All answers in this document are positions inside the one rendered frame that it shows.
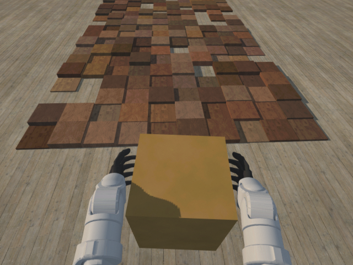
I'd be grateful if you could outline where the robot left hand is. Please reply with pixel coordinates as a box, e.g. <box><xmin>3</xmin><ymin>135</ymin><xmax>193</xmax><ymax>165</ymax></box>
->
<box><xmin>109</xmin><ymin>149</ymin><xmax>136</xmax><ymax>186</ymax></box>

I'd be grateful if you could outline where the carton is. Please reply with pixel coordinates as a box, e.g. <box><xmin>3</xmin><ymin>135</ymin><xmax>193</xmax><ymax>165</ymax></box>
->
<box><xmin>125</xmin><ymin>134</ymin><xmax>238</xmax><ymax>251</ymax></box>

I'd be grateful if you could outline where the robot right hand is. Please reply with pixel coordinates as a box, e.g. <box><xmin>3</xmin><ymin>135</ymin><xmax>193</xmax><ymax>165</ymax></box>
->
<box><xmin>228</xmin><ymin>152</ymin><xmax>253</xmax><ymax>191</ymax></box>

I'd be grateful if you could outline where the left robot forearm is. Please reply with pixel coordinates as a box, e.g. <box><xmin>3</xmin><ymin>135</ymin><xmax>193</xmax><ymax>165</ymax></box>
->
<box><xmin>73</xmin><ymin>173</ymin><xmax>126</xmax><ymax>265</ymax></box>

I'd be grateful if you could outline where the right robot forearm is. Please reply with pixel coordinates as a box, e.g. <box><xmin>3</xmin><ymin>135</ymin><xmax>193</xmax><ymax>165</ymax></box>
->
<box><xmin>237</xmin><ymin>177</ymin><xmax>292</xmax><ymax>265</ymax></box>

